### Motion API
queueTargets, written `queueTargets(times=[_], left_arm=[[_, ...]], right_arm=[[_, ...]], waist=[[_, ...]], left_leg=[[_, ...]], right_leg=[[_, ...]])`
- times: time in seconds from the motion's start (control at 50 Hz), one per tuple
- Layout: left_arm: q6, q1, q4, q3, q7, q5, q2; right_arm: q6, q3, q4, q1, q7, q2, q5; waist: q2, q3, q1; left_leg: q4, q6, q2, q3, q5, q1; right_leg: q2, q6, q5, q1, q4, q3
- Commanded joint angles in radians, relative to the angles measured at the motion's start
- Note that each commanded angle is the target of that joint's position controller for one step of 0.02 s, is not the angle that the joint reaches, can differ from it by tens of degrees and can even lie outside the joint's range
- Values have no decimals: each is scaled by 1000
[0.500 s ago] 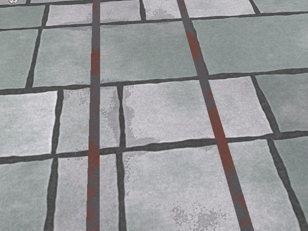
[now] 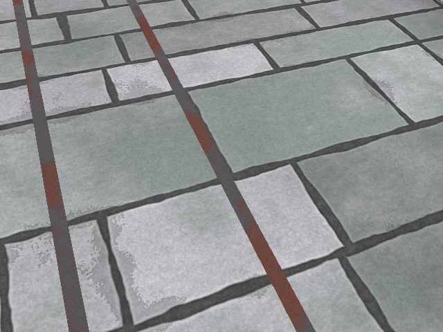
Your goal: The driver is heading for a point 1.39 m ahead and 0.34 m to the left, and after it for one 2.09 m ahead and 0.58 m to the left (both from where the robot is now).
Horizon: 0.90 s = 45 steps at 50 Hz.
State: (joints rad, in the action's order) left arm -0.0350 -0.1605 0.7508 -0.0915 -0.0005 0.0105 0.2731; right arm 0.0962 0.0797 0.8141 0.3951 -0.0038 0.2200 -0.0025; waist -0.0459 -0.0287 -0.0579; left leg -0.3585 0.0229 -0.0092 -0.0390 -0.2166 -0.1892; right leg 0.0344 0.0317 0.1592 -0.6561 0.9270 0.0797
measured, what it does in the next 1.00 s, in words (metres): walks ahead, turning left: right foot, then left foot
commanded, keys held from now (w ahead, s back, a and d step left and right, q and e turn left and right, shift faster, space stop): w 0.26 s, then w+q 0.74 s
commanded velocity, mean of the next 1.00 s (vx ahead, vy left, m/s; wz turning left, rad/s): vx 0.50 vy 0.00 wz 0.25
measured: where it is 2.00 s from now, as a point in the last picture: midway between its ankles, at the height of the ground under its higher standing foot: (125, 196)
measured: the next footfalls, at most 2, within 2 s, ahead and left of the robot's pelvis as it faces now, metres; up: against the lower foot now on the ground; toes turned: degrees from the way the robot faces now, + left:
right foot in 0.22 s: +0.26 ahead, -0.15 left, +0.00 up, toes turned -2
left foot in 0.76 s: +0.55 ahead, +0.12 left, +0.00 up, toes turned +14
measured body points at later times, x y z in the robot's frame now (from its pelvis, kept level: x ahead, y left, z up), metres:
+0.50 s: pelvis +0.25 -0.05 +0.00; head +0.27 -0.06 +0.45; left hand +0.29 +0.22 -0.13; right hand +0.40 -0.32 -0.11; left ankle +0.36 +0.12 -0.67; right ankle +0.22 -0.14 -0.75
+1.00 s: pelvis +0.52 +0.05 +0.00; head +0.55 +0.07 +0.45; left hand +0.60 +0.36 -0.10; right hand +0.68 -0.19 -0.11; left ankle +0.51 +0.11 -0.75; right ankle +0.67 -0.11 -0.67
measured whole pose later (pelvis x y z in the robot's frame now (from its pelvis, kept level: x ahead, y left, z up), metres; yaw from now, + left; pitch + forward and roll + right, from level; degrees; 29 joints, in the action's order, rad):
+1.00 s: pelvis +0.52 +0.05 +0.00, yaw +20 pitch +2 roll -1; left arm -0.10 -0.08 0.78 -0.07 0.01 -0.01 0.29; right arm 0.06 0.07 0.74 0.31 0.01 0.26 -0.01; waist -0.02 0.04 -0.04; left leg -0.35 0.11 0.12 0.07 -0.15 -0.22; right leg 0.10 -0.04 0.21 -0.64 0.94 0.08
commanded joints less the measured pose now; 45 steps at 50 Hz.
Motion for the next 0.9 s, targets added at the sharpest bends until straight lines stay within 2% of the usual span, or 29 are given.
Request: queueTargets(times=[0.02, 0.12, 0.16, 0.2, 0.22, 0.24, 0.26, 0.28, 0.3, 0.32, 0.34, 0.36, 0.4, 0.44, 0.5, 0.56, 0.62, 0.66, 0.7, 0.72, 0.74, 0.76, 0.78, 0.8, 0.82, 0.84, 0.86, 0.88, 0.9], left_arm=[[-22, 109, -79, 15, -11, 0, -9], [-36, 228, -105, 22, -30, 12, -1], [-44, 241, -112, 20, -36, 14, 13], [-49, 132, -76, -1, -33, 7, 48], [-48, -12, -27, -26, -26, 1, 98], [-46, -217, 11, -51, -15, -11, 183], [-43, -256, 33, -56, -18, -10, 246], [-40, -258, 32, -34, -14, -5, 155], [-42, -181, 24, -17, -11, -1, 104], [-44, -111, 15, -8, -12, -4, 77], [-48, -61, 15, -1, -15, -11, 53], [-55, -36, 20, 4, -16, -19, 33], [-73, -35, 45, 0, -16, -19, 38], [-81, -48, 68, -6, -9, -23, 59], [-80, -48, 87, -8, 1, -21, 82], [-80, -82, 110, -9, 9, -12, 101], [-64, -143, 143, -13, 12, -1, 121], [-48, -154, 153, -18, 14, 5, 139], [-32, -136, 145, -27, 23, 9, 178], [-22, -128, 142, -30, 28, 7, 190], [-14, -111, 136, -27, 33, 7, 189], [-20, -127, 112, -14, 36, -11, 160], [-52, -230, 66, 38, 11, -37, 3], [-94, -116, 55, 19, -7, 4, 104], [-113, -24, 24, 9, -13, 35, 135], [-120, -2, 20, 14, -5, 24, 120], [-116, 1, 29, 8, 4, 0, 122], [-102, -17, 29, 2, 5, -8, 126], [-88, -30, 24, -1, 6, -13, 120]], right_arm=[[14, 41, -52, -48, -9, 165, -17], [0, 46, 2, 20, -6, 184, -26], [-10, 51, 22, 27, -8, 199, -31], [-19, 51, 31, -1, -10, 214, -39], [-19, 43, 32, -8, -13, 196, -37], [-14, 21, 1, -32, -15, 149, -12], [8, -13, -25, 46, -11, 48, -10], [26, 10, -8, 8, -6, 144, -35], [31, 19, -23, -57, -3, 180, -49], [28, 19, -23, -97, -6, 171, -41], [21, 22, -26, -120, -10, 161, -26], [7, 23, -22, -109, -11, 147, -25], [-20, 16, -20, -94, -12, 104, -29], [-33, 15, -36, -128, -14, 98, -25], [-32, 6, -57, -194, 0, 87, -21], [-31, -10, -94, -309, 21, 70, -19], [-36, -15, -139, -389, 41, 75, -22], [-40, -13, -168, -413, 56, 87, -22], [-46, 3, -180, -374, 64, 120, -19], [-50, 19, -166, -290, 65, 147, -19], [-52, 47, -126, -132, 58, 196, -21], [-60, 80, -93, 27, 36, 286, -20], [-48, 83, -102, -8, 36, 365, -27], [-43, 59, -117, 43, 34, 277, -18], [-34, 47, -114, -5, 31, 234, -9], [-27, 40, -128, -76, 29, 213, -13], [-26, 32, -142, -141, 27, 187, -10], [-25, 23, -157, -170, 23, 169, 1], [-24, 22, -162, -178, 21, 168, 1]], waist=[[150, 13, 19], [163, 64, -27], [172, 71, -17], [170, 8, 61], [143, -83, 125], [22, -235, 207], [-231, -302, 152], [-150, -259, 182], [-117, -149, 170], [-54, -88, 141], [-36, -34, 115], [-46, -13, 83], [-38, 11, 56], [-12, 40, 53], [-6, 55, 62], [10, 88, 104], [16, 114, 129], [5, 112, 122], [-33, 60, 81], [-48, 7, 29], [-29, -70, -58], [99, -173, -110], [325, -278, 16], [213, -353, -66], [168, -208, -68], [66, -127, -23], [35, -69, 18], [51, -54, 52], [62, -45, 69]], left_leg=[[181, 149, -217, 170, 162, 70], [159, 153, -239, 145, 163, 107], [121, 145, -262, 154, 223, 148], [-12, 116, -236, 109, 470, 141], [-180, 88, -188, 60, 571, 77], [-502, 41, -133, 3, 321, -143], [-807, -9, 26, 30, -316, -523], [-936, -2, -19, 140, -339, -637], [-937, 13, -62, 135, -242, -671], [-893, 13, -102, 119, -158, -628], [-838, 8, -123, 121, -103, -592], [-813, 7, -140, 133, -68, -537], [-777, -3, -143, 143, -32, -509], [-709, -17, -132, 159, 42, -544], [-528, -15, -115, 141, 226, -528], [-369, 3, -97, 75, 340, -476], [-287, 27, -88, 52, 303, -516], [-261, 51, -68, 18, 210, -514], [-263, 85, -8, -44, 92, -406], [-260, 107, 31, -69, 43, -292], [-202, 142, 73, -73, 88, -69], [-189, 203, -53, 150, 134, 254], [-68, 403, -296, 730, -33, 583], [49, 397, -321, 850, -118, 623], [60, 342, -289, 700, -40, 521], [61, 308, -247, 581, 65, 365], [74, 286, -211, 490, 178, 221], [98, 278, -187, 446, 241, 131], [118, 279, -174, 429, 266, 82]], right_leg=[[23, -17, -116, -25, -184, -31], [-1, -8, -89, 52, -353, -86], [-12, 22, -31, 86, -405, -101], [-58, 63, -49, 297, -490, -142], [-53, 95, -72, 520, -489, -125], [158, 172, -108, 835, -462, 120], [353, 319, 54, 1076, -575, 550], [348, 307, 161, 1031, -616, 565], [310, 262, 127, 923, -631, 408], [264, 231, 60, 796, -662, 300], [236, 214, 9, 692, -700, 235], [214, 200, -48, 622, -731, 176], [214, 197, -145, 552, -772, 95], [214, 192, -239, 534, -790, 20], [185, 160, -285, 530, -801, -97], [181, 137, -262, 534, -820, -168], [218, 122, -294, 665, -784, -199], [243, 104, -411, 742, -723, -219], [248, 80, -732, 780, -593, -248], [239, 68, -868, 778, -462, -264], [203, 39, -874, 700, -254, -288], [154, -4, -558, 441, 66, -294], [-69, -57, 395, -6, 401, -167], [-57, -35, 416, -116, 485, 24], [-11, -11, 321, -184, 458, 19], [35, -3, 235, -143, 371, 16], [63, -11, 192, -73, 284, 10], [81, -19, 166, -2, 243, 16], [82, -33, 155, 29, 202, 13]])
Velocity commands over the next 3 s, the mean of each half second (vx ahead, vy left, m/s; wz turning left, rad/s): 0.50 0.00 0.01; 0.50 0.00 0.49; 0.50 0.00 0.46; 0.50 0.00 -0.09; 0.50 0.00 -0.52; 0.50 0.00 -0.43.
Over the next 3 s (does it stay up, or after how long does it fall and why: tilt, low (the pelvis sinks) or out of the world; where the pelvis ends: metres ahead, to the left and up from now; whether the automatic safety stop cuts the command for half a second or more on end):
stays up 1.51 0.46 0.00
